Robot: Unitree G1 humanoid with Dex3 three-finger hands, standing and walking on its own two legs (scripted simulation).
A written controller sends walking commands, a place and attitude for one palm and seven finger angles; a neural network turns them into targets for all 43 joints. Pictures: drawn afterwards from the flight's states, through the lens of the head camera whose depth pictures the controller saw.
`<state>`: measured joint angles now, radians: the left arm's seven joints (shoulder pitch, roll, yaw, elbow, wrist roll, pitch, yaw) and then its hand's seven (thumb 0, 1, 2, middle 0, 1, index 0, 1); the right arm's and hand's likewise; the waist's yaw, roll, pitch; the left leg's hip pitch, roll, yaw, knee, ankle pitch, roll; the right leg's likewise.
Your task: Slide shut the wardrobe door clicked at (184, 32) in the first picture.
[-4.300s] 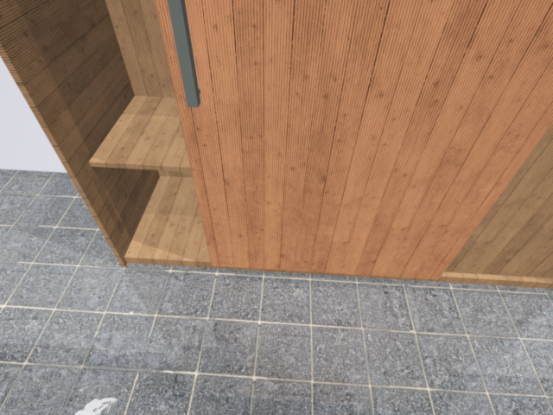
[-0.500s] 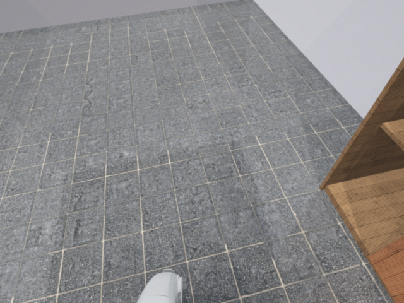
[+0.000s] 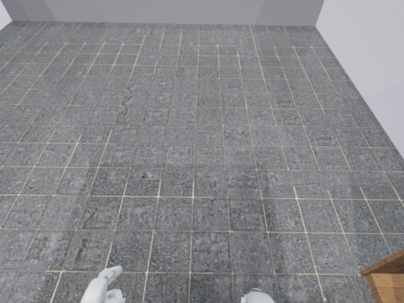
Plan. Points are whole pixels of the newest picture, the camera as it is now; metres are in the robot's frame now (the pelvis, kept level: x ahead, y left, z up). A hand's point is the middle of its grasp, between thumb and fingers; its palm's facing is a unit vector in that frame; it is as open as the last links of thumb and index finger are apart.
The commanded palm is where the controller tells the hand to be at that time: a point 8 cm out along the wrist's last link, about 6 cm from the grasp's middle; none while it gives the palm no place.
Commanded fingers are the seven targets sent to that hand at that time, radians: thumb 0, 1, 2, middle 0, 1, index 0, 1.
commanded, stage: walk to a spot facing it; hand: right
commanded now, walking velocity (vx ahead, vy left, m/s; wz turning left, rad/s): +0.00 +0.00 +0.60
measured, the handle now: out of the picture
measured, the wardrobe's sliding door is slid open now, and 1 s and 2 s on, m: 0.38 0.38 0.38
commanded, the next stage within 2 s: turn to face it in 0.14 s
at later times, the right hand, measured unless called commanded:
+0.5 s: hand (276, 241) +0.30 -0.18 -0.16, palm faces -0.20 +0.95 -0.22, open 7.4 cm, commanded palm none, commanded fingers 0.00 -0.90 -0.90 0.20 0.30 0.20 0.30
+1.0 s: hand (320, 285) +0.21 -0.28 -0.19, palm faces +0.16 +0.96 -0.22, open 7.3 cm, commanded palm none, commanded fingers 0.00 -0.90 -0.90 0.20 0.30 0.20 0.30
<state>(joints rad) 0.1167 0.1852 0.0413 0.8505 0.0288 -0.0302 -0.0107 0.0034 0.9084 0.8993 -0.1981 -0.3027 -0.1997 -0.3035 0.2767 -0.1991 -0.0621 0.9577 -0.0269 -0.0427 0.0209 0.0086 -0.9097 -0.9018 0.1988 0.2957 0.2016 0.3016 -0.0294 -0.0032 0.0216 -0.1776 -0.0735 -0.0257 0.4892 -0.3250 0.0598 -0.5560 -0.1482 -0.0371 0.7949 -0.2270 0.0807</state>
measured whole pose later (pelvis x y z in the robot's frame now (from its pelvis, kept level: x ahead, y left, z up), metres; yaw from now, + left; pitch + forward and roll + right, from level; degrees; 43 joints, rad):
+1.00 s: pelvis +0.16 -0.06 -0.01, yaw -6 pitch +1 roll +2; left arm 0.20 0.21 0.06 0.90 0.03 0.01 0.00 0.00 0.91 0.90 -0.20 -0.30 -0.20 -0.30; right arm 0.18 -0.25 -0.10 0.95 -0.03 0.07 -0.02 0.01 -0.92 -0.90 0.20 0.30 0.20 0.30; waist 0.01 0.04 0.06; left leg -0.48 0.12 0.08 1.16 -0.46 -0.08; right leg -0.38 -0.03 -0.11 0.66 -0.30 -0.06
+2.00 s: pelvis +0.13 -0.05 +0.00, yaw -42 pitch +1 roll +2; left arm 0.15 0.22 0.05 0.87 0.02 0.02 -0.01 0.00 0.91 0.90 -0.20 -0.30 -0.20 -0.30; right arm 0.22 -0.28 -0.08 0.93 -0.02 0.07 -0.01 0.01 -0.91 -0.90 0.20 0.30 0.20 0.30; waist 0.00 0.03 0.08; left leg -0.47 0.12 0.07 1.15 -0.48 -0.09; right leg -0.29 -0.01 -0.04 0.58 -0.30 -0.05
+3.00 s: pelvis +0.12 -0.03 -0.01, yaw -77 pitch -1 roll +1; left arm 0.12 0.23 0.04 0.88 0.02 0.02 -0.01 0.00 0.91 0.90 -0.20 -0.30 -0.20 -0.30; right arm 0.28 -0.27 -0.07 0.95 -0.02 0.07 -0.02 0.01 -0.91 -0.90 0.20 0.30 0.20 0.30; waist -0.04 0.04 0.08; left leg -0.41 0.14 0.09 1.07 -0.53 -0.07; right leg -0.28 0.00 -0.06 0.61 -0.32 -0.05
